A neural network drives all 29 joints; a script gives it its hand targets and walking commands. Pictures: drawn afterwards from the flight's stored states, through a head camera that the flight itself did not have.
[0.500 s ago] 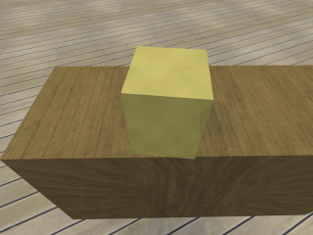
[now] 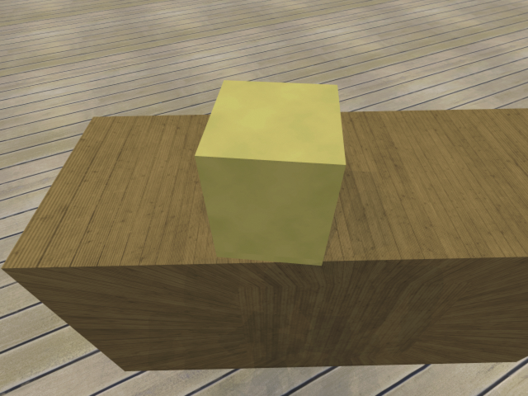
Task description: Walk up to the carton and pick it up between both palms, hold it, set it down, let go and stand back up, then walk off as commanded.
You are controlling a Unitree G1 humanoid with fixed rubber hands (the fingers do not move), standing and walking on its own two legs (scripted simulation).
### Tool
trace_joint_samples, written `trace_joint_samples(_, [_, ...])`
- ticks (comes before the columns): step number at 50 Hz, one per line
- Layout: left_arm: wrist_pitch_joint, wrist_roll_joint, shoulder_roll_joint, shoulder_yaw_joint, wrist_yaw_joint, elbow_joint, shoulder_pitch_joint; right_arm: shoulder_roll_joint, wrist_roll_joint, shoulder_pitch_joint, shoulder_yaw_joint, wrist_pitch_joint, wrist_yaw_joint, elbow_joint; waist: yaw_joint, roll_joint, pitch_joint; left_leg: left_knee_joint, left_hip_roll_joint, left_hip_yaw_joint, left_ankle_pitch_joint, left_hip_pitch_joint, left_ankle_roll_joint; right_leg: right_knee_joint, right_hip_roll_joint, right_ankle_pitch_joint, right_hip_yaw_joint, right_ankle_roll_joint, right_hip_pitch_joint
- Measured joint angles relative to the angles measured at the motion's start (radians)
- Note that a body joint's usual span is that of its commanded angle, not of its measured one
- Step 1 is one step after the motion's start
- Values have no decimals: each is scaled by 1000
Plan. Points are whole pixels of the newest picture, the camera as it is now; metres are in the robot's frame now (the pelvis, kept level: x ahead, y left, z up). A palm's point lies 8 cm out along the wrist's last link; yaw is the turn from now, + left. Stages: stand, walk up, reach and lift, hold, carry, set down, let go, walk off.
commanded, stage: stand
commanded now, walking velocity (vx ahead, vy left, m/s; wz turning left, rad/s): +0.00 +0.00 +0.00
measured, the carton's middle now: (274, 175) +0.48 +0.00 +0.07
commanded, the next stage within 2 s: walk up in 1.10 s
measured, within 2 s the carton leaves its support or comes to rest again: neither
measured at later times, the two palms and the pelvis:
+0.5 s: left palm out of the picture +0.03 +0.25 -0.12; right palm out of the picture +0.03 -0.25 -0.14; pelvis -0.02 -0.01 +0.00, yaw +0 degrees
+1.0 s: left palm out of the picture +0.03 +0.25 -0.12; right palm out of the picture +0.03 -0.26 -0.14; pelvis -0.02 -0.01 +0.00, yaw +0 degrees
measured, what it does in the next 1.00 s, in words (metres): stands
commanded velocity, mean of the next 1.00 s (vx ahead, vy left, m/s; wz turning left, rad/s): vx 0.00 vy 0.00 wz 0.00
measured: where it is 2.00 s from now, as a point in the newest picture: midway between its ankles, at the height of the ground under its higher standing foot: outside the picture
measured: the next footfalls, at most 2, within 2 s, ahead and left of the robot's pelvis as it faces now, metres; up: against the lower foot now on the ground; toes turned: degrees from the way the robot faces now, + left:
left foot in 1.90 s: +0.10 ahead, +0.05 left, +0.00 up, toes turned +2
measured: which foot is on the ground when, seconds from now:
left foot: down 0.00-1.00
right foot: down 0.00-1.00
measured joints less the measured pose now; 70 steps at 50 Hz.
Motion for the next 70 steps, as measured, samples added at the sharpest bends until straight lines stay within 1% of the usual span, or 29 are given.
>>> trace_joint_samples(21, [-6,-2,0,0,0,15,0,-1,0,0,0,6,0,14,0,0,0,-31,0,0,36,15,-13,0,0,19,0,-11,0])
trace_joint_samples(65, [-8,-4,1,0,0,36,0,-2,0,0,0,9,0,25,0,-8,0,-79,0,0,69,23,-18,-29,-1,43,0,-15,0])
trace_joint_samples(66, [-5,0,1,1,0,35,0,-2,0,0,0,9,0,24,0,-8,0,-78,0,0,69,24,-16,-30,0,43,0,-15,0])
trace_joint_samples(69, [29,22,6,11,-4,-1,-1,-9,0,3,-1,-2,-11,27,0,-15,2,-66,1,0,55,23,10,-29,3,40,-1,-21,5])
trace_joint_samples(70, [39,25,9,14,-9,-19,-1,-13,0,7,-2,-7,-14,27,0,-20,2,-65,2,0,51,23,13,-27,3,37,-1,-21,4])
